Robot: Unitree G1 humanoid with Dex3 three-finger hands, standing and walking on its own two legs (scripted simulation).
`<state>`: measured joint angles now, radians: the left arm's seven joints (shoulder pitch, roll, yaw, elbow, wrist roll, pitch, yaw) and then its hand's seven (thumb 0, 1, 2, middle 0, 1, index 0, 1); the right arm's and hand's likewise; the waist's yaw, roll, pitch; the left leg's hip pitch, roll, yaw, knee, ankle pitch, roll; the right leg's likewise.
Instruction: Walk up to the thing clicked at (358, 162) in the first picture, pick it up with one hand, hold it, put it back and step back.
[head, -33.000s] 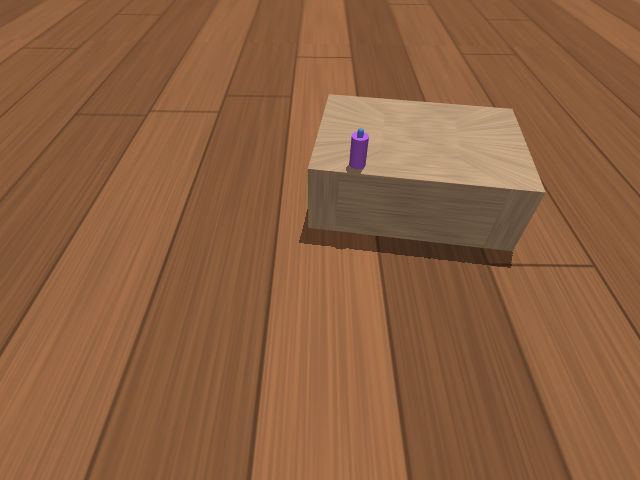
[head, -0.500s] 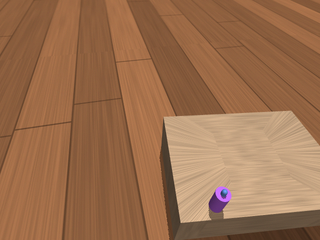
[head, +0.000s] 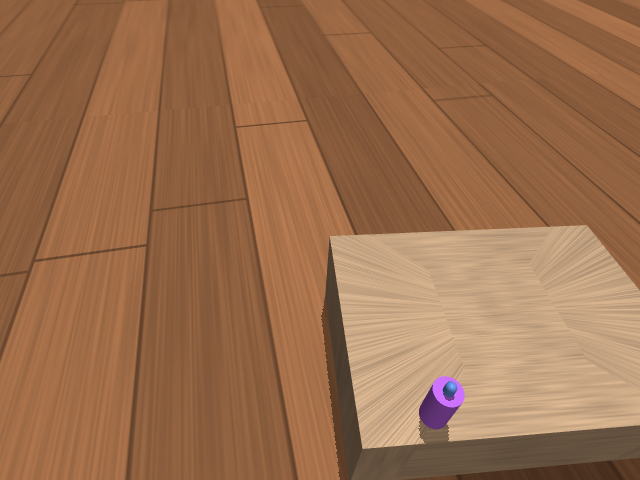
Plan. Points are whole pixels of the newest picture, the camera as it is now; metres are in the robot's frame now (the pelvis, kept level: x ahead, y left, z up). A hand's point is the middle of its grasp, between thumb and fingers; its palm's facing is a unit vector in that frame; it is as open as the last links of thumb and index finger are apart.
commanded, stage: stand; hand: right
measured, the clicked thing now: (442, 400) +0.39 -0.28 -0.37
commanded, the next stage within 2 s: step back in 0.28 s
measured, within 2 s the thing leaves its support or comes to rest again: neither
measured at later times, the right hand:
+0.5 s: hand out of the picture +0.07 -0.29 -0.17, palm faces -0.03 +0.93 -0.36, open 7.4 cm
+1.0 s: hand out of the picture -0.04 -0.29 -0.18, palm faces -0.18 +0.90 -0.39, open 7.4 cm
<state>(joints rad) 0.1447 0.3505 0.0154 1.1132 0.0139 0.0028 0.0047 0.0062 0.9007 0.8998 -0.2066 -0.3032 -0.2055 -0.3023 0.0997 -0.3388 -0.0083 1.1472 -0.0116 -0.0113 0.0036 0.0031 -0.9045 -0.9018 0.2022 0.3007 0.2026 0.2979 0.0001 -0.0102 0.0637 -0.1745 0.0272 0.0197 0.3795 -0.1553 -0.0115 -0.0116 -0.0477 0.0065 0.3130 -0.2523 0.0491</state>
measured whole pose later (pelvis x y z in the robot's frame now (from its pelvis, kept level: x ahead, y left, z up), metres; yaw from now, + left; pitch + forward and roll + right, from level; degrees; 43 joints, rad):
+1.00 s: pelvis -0.17 -0.03 -0.03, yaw +7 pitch -2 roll +1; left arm 0.11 0.37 0.06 0.80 0.02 0.04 0.03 0.01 0.90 0.90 -0.21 -0.30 -0.21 -0.30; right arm 0.12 -0.40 -0.05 0.91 -0.03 0.05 0.01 0.00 -0.91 -0.90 0.20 0.30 0.20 0.30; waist 0.01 -0.01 0.20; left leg -0.28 -0.04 -0.02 0.69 -0.37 0.01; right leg -0.43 -0.09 -0.08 0.71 -0.25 0.00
